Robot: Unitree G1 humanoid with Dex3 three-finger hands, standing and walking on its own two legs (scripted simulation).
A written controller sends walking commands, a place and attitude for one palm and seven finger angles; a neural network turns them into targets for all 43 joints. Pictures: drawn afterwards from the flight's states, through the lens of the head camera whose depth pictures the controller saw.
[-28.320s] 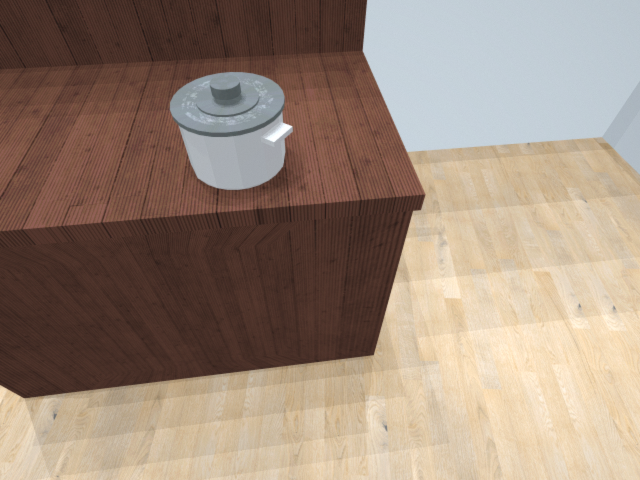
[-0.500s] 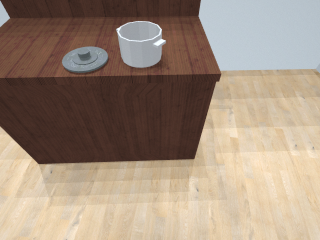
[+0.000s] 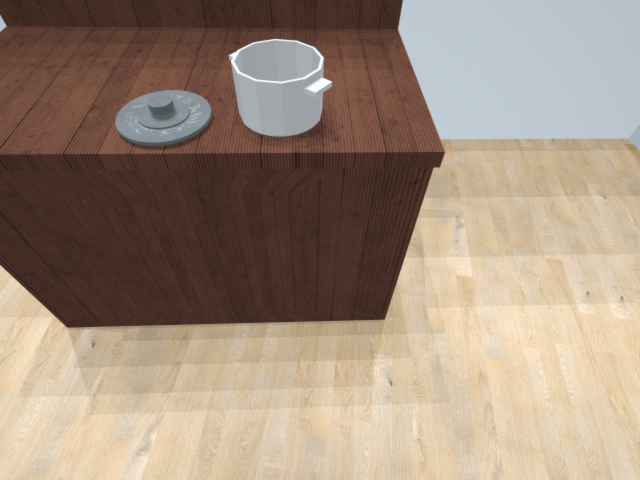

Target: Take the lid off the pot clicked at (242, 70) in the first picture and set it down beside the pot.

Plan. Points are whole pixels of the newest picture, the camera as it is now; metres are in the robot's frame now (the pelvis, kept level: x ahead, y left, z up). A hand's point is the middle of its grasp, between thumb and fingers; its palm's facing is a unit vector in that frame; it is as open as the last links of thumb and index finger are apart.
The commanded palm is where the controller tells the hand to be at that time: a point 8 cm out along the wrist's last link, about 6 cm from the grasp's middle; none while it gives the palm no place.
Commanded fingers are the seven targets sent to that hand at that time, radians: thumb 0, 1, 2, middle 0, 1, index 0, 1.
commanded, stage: look to check the result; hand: left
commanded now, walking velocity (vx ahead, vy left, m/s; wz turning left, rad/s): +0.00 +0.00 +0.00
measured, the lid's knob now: (160, 104) +0.77 +0.36 +0.03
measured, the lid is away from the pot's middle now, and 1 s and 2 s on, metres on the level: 0.24 0.24 0.24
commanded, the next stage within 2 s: stand and wait in 0.20 s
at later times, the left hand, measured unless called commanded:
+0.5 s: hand out of the picture +0.02 +0.19 -0.18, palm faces +0.01 -0.98 -0.20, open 7.4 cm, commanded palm none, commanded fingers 0.00 0.90 0.90 -0.20 -0.30 -0.20 -0.30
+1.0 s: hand out of the picture +0.00 +0.18 -0.18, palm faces +0.01 -0.98 -0.19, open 7.4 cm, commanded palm none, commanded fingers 0.00 0.90 0.90 -0.20 -0.30 -0.20 -0.30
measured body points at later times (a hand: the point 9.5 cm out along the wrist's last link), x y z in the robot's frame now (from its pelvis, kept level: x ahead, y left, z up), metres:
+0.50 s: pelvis +0.00 +0.01 +0.00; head +0.02 +0.01 +0.45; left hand +0.02 +0.24 -0.16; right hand +0.00 -0.22 -0.16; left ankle +0.00 +0.12 -0.74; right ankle -0.05 -0.11 -0.74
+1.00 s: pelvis -0.01 +0.01 +0.00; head +0.01 +0.02 +0.45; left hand +0.00 +0.24 -0.16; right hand -0.01 -0.21 -0.16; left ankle +0.00 +0.12 -0.74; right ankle -0.05 -0.11 -0.74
